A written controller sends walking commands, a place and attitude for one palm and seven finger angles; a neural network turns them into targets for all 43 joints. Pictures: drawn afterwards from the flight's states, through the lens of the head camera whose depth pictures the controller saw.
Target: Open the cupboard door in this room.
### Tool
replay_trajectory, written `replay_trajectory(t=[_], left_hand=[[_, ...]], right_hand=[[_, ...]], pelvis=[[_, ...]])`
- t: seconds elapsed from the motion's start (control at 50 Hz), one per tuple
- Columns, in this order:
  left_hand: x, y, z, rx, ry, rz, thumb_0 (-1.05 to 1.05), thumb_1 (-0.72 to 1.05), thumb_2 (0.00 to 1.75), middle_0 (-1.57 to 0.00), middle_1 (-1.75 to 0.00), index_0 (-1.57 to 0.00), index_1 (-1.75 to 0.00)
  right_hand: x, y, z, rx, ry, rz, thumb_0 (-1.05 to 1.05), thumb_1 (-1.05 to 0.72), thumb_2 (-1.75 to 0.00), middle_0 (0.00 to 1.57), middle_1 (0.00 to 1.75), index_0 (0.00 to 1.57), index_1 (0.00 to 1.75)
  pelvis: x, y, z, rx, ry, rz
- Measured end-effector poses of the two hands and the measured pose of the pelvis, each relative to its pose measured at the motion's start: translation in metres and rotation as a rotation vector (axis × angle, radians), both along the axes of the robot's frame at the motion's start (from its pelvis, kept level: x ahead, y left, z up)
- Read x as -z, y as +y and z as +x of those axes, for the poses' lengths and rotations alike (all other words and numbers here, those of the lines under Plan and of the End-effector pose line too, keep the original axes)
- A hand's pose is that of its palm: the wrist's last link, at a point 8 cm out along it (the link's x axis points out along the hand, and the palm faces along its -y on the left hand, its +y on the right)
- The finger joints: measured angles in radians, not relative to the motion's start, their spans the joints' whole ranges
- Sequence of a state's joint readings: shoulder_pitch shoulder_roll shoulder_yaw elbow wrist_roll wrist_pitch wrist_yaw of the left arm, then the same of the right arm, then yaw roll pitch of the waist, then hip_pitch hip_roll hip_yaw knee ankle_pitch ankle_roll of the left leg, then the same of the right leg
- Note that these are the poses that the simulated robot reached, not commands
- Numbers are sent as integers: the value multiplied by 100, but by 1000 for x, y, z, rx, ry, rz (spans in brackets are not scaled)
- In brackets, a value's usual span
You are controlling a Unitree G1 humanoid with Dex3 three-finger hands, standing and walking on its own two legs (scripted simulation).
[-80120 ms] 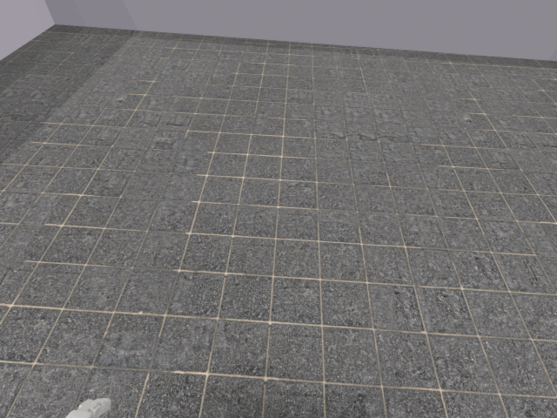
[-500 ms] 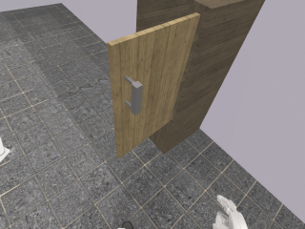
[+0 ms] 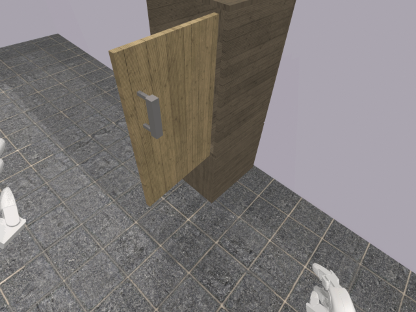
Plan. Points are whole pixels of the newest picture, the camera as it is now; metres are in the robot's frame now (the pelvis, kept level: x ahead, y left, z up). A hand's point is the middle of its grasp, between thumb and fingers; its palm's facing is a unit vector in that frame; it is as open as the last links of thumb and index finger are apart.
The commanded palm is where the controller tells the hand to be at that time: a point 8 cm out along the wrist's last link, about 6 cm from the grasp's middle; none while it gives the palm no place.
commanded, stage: stop stepping back and stand still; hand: left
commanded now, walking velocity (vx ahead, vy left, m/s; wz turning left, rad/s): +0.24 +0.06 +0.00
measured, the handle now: (149, 114) +0.57 +0.15 +0.07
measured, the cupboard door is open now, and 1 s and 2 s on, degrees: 94 94 94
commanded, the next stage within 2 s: let the arm hang, fingers relaxed in 0.58 s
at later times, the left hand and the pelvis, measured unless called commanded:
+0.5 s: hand out of the picture +0.17 +0.29 +0.17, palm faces +0.45 -0.77 -0.44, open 7.4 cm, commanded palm +0.10 +0.32 +0.18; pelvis -0.03 +0.02 +0.00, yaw +1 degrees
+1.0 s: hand out of the picture +0.02 +0.19 -0.17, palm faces +0.06 -0.99 -0.16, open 7.2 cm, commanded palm none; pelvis -0.05 +0.02 +0.00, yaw +4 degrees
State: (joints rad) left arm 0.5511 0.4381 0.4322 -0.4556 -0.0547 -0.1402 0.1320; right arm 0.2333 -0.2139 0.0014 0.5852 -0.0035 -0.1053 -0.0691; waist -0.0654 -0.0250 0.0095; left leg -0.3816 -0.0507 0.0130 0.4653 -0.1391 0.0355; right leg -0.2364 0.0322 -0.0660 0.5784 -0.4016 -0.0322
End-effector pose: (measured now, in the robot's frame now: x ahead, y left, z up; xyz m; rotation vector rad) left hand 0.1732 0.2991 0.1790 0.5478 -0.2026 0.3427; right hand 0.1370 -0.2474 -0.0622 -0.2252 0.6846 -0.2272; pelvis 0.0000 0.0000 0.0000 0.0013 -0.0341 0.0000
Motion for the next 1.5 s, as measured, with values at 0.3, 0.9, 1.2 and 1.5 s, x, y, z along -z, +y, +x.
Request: replay_trajectory(t=[0.3, 0.9, 1.2, 1.5], left_hand=[[-13, 28, -50, -133, -125, -4, 1, 88, 90, -21, -30, -21, -30], [264, -20, -95, -112, 1070, -398, 0, 90, 90, -20, -30, -19, -30], [309, -25, -231, -339, 1433, -583, -1, 94, 90, -20, -30, -20, -30], [303, -19, -233, -373, 1461, -570, 0, 91, 90, -20, -30, -19, -30]], right_hand=[[17, 15, -28, -50, 103, -36, 1, -90, -90, 21, 30, 20, 30], [66, 13, -64, -83, 354, 44, 0, -90, -90, 20, 30, 20, 29], [70, 34, -174, -30, 700, 81, 0, -90, -90, 20, 30, 20, 29], [81, 60, -192, -10, 740, 155, 0, -90, -90, 20, 30, 20, 29]], pelvis=[[-3, 17, -22, -48, 51, 1], [9, 23, -45, -55, 47, 19], [-7, 21, -53, -71, 13, -7], [-9, 30, -49, -52, 14, 6]])
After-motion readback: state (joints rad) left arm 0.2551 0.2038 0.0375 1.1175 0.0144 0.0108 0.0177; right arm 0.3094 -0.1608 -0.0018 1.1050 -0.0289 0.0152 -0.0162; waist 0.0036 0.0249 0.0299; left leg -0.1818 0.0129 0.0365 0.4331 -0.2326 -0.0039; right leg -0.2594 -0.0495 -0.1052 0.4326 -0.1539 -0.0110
